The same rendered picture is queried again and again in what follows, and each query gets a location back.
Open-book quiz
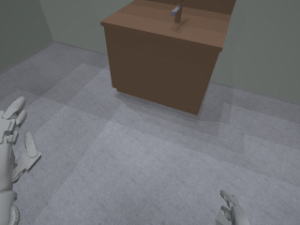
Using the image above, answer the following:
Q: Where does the robot left forearm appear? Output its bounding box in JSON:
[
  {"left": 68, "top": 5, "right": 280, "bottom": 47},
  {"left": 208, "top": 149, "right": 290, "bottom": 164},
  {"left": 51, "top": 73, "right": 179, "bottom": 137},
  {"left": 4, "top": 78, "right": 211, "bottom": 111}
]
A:
[{"left": 0, "top": 190, "right": 21, "bottom": 225}]

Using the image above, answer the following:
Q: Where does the right robot hand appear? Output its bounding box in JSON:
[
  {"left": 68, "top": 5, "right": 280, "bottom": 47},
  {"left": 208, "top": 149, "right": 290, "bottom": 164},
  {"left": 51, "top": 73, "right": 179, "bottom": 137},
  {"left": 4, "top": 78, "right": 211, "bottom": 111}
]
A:
[{"left": 216, "top": 189, "right": 251, "bottom": 225}]

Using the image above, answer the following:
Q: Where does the left robot hand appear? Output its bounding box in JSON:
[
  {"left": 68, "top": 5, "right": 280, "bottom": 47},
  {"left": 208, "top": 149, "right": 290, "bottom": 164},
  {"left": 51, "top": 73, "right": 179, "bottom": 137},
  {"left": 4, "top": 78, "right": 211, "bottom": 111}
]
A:
[{"left": 0, "top": 97, "right": 41, "bottom": 192}]

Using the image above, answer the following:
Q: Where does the tap lever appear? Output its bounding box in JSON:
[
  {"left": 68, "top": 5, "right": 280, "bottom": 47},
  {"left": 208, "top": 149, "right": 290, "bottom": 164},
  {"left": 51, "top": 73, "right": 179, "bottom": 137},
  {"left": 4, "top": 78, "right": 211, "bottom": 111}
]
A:
[{"left": 171, "top": 6, "right": 181, "bottom": 17}]

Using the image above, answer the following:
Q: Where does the counter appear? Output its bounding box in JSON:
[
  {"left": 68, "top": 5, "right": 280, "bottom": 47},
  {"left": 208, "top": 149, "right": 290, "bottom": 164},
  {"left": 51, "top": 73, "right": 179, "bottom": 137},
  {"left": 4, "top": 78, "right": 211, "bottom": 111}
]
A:
[{"left": 100, "top": 0, "right": 236, "bottom": 115}]

